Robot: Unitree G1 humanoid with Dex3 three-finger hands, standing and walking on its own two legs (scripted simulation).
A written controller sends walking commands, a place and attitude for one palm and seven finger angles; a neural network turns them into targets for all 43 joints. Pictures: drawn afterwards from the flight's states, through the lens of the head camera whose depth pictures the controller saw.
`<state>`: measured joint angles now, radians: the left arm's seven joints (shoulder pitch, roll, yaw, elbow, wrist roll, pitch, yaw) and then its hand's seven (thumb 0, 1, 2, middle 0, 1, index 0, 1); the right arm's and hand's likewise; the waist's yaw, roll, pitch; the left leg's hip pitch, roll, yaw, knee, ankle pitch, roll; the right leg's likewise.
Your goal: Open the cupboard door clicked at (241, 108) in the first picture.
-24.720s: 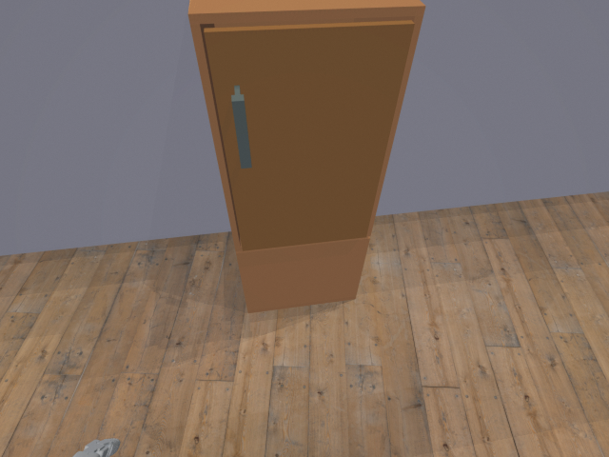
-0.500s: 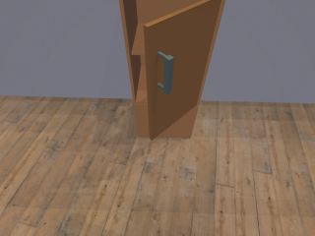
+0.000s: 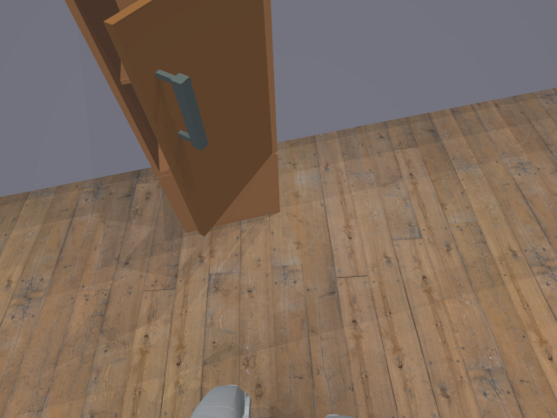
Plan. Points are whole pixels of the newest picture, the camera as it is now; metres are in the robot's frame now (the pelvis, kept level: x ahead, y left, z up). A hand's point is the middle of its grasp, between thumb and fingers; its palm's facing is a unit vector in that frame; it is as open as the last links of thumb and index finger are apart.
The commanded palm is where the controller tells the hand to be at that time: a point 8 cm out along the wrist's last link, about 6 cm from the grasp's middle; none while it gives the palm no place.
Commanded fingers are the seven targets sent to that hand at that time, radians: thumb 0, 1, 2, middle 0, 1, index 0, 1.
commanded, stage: walk to a spot facing it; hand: left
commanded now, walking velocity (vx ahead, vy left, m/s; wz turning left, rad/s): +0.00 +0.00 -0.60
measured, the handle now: (182, 111) +0.59 +0.22 +0.06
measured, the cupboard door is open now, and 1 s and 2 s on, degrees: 45 45 45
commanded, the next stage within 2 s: none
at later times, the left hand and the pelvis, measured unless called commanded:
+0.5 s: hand (174, 372) +0.19 +0.20 -0.16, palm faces -0.28 -0.93 -0.22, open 7.4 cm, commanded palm none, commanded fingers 0.00 0.90 0.90 -0.20 -0.30 -0.20 -0.30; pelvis +0.02 +0.03 +0.00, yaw -18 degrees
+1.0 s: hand (222, 336) +0.25 +0.13 -0.17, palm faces -0.56 -0.81 -0.18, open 7.4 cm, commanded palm none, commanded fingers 0.00 0.90 0.90 -0.20 -0.30 -0.20 -0.30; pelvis +0.05 +0.02 +0.00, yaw -36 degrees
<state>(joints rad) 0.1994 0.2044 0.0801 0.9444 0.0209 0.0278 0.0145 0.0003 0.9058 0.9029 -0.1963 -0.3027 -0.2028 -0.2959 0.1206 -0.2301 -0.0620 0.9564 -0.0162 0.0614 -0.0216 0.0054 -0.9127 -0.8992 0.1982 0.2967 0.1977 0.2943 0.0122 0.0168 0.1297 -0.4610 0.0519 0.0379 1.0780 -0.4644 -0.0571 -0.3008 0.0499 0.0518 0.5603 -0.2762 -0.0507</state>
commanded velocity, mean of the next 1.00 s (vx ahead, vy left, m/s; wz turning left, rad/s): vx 0.03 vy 0.00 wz -0.60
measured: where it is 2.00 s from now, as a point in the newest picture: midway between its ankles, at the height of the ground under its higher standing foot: (363, 391)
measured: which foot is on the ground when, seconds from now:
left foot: up 0.00-0.22, down 0.24-0.56, up 0.58-0.84, down 0.86-1.00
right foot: down 0.00-0.22, up 0.24-0.54, down 0.56-0.86, up 0.88-1.00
